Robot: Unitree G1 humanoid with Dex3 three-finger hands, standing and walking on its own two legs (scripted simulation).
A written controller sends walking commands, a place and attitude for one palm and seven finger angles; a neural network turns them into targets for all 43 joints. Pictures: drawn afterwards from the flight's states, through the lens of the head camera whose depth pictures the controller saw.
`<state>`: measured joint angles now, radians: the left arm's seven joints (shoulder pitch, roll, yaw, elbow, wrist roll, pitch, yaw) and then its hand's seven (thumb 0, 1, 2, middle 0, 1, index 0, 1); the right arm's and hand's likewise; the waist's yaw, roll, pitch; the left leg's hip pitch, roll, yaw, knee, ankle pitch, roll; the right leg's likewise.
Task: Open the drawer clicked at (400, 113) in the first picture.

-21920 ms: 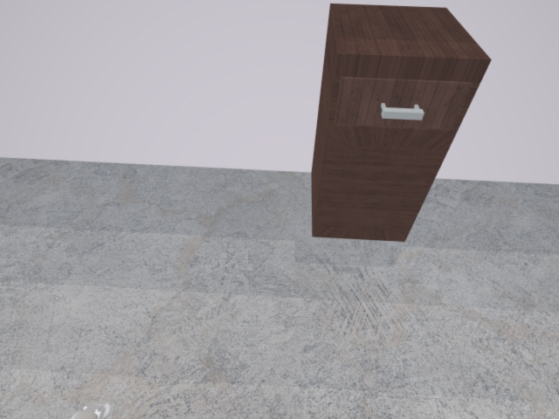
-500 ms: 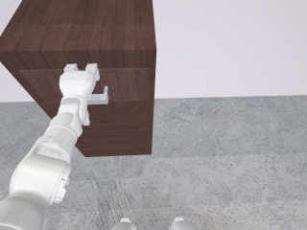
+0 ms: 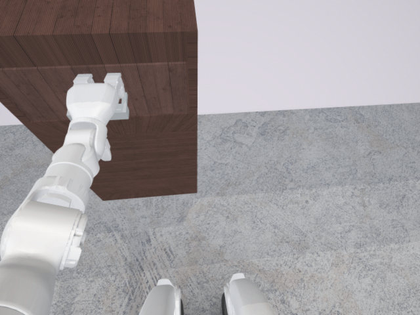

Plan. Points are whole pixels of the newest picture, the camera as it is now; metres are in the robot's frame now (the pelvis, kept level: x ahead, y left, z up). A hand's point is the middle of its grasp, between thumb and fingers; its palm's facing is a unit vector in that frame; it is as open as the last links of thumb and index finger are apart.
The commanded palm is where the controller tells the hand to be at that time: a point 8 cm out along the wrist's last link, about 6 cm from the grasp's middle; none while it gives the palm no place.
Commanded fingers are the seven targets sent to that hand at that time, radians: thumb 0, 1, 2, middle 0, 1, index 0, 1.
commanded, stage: lower the fingers behind the handle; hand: left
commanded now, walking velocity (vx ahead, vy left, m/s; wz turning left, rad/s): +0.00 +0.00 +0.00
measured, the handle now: (100, 105) +0.56 +0.20 +0.00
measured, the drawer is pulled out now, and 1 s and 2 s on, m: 0.00 0.00 0.00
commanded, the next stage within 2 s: lift the fingers back up to retry in 0.74 s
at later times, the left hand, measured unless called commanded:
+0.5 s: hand (105, 118) +0.51 +0.18 +0.01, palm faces +0.00 +0.02 -1.00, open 13.7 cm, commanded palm +0.50 +0.18 +0.03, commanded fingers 0.00 -0.50 0.30 -0.30 -1.20 -0.30 -1.20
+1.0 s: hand (105, 118) +0.51 +0.18 +0.01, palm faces -0.01 +0.02 -1.00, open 13.7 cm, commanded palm +0.50 +0.18 +0.06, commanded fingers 0.00 -0.50 0.30 -0.30 -1.20 -0.30 -1.20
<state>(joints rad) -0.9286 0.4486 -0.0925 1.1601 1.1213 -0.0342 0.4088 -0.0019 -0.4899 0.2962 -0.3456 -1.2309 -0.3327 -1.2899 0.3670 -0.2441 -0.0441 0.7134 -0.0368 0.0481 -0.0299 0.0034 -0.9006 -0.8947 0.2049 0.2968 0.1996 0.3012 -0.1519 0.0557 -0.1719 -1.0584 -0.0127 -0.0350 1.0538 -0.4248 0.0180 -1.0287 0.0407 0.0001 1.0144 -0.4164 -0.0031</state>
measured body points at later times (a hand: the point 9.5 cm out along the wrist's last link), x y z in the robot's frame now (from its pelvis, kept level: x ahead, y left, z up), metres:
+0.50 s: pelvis -0.03 +0.00 -0.02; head +0.11 +0.02 +0.41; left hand +0.50 +0.18 +0.06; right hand +0.00 -0.27 -0.13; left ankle +0.03 +0.11 -0.66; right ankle +0.03 -0.12 -0.66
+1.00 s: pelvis -0.03 +0.01 -0.02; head +0.10 +0.01 +0.41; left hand +0.51 +0.18 +0.06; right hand -0.04 -0.26 -0.14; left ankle +0.03 +0.11 -0.66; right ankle +0.03 -0.12 -0.66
